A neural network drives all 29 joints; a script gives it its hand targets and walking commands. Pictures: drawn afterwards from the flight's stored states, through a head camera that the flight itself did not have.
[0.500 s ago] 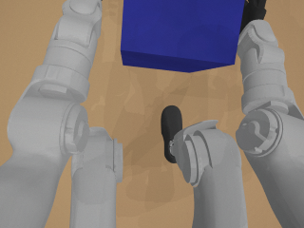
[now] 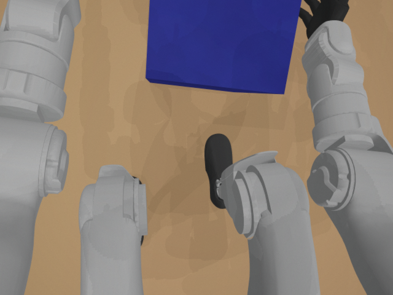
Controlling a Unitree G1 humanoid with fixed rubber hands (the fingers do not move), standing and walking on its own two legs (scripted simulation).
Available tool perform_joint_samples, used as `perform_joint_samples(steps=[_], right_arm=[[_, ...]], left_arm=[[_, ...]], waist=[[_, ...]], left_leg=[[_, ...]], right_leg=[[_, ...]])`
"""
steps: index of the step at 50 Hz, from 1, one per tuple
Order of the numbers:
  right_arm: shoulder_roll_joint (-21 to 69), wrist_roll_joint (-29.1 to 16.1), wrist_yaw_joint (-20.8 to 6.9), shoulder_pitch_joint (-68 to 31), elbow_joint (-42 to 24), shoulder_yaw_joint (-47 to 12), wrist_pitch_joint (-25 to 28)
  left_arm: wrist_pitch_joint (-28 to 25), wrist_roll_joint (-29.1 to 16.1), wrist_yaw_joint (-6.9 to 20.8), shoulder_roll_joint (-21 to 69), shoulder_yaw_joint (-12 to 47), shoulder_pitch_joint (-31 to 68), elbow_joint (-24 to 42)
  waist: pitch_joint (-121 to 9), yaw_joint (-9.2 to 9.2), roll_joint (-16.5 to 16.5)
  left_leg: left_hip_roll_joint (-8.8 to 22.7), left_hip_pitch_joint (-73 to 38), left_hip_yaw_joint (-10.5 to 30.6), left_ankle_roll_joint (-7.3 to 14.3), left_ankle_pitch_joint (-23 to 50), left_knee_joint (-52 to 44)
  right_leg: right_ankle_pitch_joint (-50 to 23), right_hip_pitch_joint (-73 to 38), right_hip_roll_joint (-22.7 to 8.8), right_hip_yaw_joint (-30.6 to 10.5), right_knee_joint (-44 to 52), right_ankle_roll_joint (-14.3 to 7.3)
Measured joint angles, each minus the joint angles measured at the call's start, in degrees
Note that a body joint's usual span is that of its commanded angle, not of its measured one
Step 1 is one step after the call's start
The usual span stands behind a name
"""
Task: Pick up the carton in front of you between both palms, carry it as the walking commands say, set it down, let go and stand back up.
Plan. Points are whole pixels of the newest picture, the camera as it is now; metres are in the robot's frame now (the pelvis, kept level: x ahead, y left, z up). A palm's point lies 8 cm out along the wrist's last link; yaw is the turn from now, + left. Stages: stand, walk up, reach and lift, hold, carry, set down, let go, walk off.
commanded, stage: set down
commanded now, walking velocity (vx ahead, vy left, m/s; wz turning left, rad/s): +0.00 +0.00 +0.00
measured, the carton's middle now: (208, 32) +0.52 -0.09 -0.26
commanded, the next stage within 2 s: let go in 0.88 s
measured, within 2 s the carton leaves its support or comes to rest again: neither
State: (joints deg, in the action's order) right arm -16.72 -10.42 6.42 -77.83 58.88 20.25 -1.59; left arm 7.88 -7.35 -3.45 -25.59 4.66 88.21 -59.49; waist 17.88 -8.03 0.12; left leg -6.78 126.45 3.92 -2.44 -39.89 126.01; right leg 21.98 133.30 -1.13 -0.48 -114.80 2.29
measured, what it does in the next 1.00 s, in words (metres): rises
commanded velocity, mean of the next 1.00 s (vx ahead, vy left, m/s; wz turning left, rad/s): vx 0.00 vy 0.00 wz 0.00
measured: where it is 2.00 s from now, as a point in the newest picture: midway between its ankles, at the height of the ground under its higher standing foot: (176, 204)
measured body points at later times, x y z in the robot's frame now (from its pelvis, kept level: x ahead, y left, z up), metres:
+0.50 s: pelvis +0.02 +0.00 +0.11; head +0.35 -0.01 +0.41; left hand +0.62 +0.12 +0.00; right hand +0.51 -0.26 +0.00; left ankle +0.07 +0.12 -0.35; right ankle +0.16 -0.13 -0.35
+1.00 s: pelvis +0.04 -0.01 +0.25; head +0.34 -0.02 +0.58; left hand +0.61 +0.12 +0.15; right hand +0.50 -0.27 +0.14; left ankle +0.07 +0.12 -0.35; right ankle +0.16 -0.13 -0.35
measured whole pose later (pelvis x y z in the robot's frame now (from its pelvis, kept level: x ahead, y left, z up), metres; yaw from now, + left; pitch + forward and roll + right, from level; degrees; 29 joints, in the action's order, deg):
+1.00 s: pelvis +0.04 -0.01 +0.25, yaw +1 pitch +46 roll +1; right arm -7.3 1.5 3.5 -53.5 38.2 23.3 -10.0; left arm 10.9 4.4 2.2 -19.0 -11.9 69.2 -55.7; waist -4.4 -8.2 -2.3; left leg -3.7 90.1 3.2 -1.3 -25.6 69.9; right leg 12.9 96.1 -0.7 -1.8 -63.1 1.2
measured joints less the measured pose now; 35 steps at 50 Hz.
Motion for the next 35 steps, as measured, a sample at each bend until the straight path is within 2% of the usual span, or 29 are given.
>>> perform_joint_samples(steps=[3, 6, 16, 28, 35], right_arm=[[1.24, -0.44, 0.89, 3.06, -5.38, -1.05, -2.14], [2.05, 0.04, 1.55, 5.35, -8.56, -1.5, -4.36], [4.58, 4.14, 1.65, 7.91, -10.43, -0.21, -6.9], [6.06, 4.6, 0.73, 15.52, -18.0, 0.54, -9.34], [6.59, 5.15, -0.09, 18.45, -19.99, 0.63, -10.31]], left_arm=[[1.68, 0.71, -0.61, 0.55, -1.6, -2.08, 2.55], [3.21, 1.63, -0.67, 1.26, -3.78, -3.27, 2.43], [3.2, 4.59, 1.34, 2.22, -9.23, -4.52, -2.35], [5.21, 5.69, 2.62, 2.55, -9.33, -11.01, 4.28], [5.67, 7.09, 3.76, 3.45, -11.0, -13.46, 4.77]], waist=[[-2.06, -0.11, -0.51], [-4.55, -0.28, -1.24], [-12.9, -0.65, -2.18], [-18.26, -0.95, -2.1], [-20.32, -0.93, -2.5]], left_leg=[[0.74, -1.52, -0.49, 0.38, 0.03, -1.88], [1.32, -3.48, -1.07, 0.85, 0.38, -4.85], [2.3, -8.27, -2.15, 1.38, 2.44, -15.5], [2.26, -14.82, -0.8, 0.91, 5.05, -27.48], [2.71, -21.26, -0.7, 1.14, 7.26, -36.02]], right_leg=[[-0.23, -1.25, 0.63, -0.39, 1.74, 0.08], [-0.4, -3.07, 1.07, -0.9, 4.38, 0.23], [-1.32, -7.76, 1.6, -2.03, 13.73, 0.34], [-2.16, -15.12, 0.81, -0.9, 24.77, -0.61], [-3.67, -21.84, 0.89, -0.91, 32.89, -0.7]])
